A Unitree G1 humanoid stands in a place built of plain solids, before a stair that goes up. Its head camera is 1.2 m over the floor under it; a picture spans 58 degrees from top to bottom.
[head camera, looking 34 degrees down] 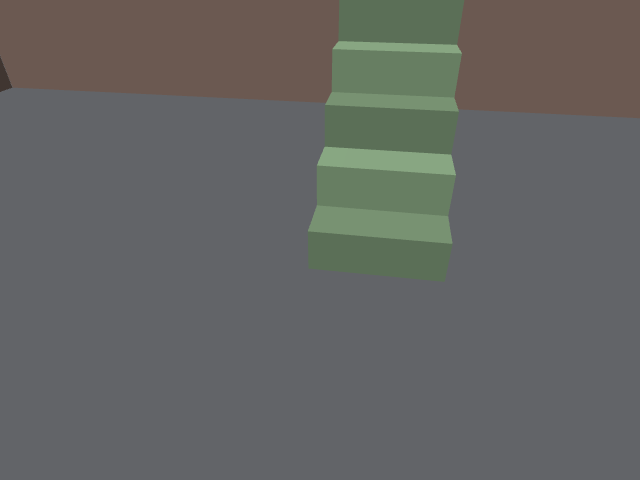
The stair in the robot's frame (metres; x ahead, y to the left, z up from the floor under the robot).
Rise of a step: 0.20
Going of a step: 0.23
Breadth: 0.60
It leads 9 degrees to the right of straight ahead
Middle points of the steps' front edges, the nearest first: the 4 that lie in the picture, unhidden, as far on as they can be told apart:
1.50 -0.24 0.20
1.73 -0.28 0.40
1.95 -0.32 0.60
2.17 -0.36 0.80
